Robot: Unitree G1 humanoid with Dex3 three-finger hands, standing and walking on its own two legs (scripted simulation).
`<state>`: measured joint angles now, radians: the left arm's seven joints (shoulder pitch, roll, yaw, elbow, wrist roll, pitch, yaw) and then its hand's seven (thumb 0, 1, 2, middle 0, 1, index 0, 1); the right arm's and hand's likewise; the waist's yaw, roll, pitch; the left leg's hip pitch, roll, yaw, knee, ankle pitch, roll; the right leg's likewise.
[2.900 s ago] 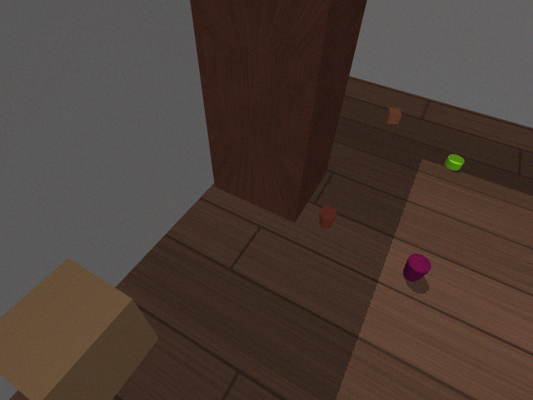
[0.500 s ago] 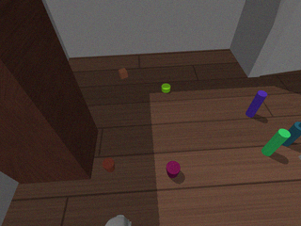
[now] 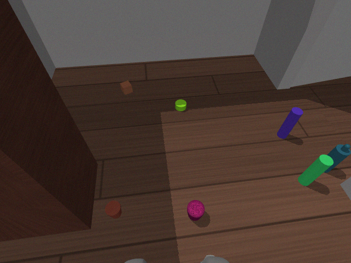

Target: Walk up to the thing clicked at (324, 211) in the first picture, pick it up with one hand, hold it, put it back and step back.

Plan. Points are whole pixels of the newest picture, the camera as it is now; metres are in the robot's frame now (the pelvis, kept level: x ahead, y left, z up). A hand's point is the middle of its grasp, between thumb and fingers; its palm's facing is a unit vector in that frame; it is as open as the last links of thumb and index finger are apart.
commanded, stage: walk up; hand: left
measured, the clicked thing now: (114, 210) +0.46 +0.34 -0.70
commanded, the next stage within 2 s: none
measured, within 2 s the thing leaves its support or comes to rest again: neither
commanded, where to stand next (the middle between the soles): +0.09 +0.01 m, yaw +3 degrees
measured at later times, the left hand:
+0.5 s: hand out of the picture +0.12 +0.26 -0.12, palm faces -0.01 -0.94 -0.34, open 7.4 cm
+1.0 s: hand out of the picture +0.08 +0.26 -0.12, palm faces +0.02 -0.94 -0.33, open 7.4 cm
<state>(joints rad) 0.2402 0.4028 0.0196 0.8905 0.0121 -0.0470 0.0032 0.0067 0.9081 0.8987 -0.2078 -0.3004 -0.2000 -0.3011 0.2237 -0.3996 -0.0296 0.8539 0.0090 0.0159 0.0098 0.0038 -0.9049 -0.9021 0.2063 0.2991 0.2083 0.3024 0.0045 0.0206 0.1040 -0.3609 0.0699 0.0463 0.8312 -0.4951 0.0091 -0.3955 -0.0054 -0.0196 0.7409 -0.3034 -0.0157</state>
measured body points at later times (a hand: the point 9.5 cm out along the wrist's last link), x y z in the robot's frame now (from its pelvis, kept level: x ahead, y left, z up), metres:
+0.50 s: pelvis +0.01 +0.01 +0.03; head +0.02 +0.00 +0.48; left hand +0.12 +0.31 -0.09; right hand +0.09 -0.30 -0.10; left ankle +0.01 +0.14 -0.71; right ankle +0.06 -0.12 -0.71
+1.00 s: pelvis +0.02 +0.01 +0.04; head +0.03 +0.01 +0.49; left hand +0.08 +0.31 -0.10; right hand +0.09 -0.29 -0.10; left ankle +0.01 +0.14 -0.71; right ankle +0.06 -0.12 -0.71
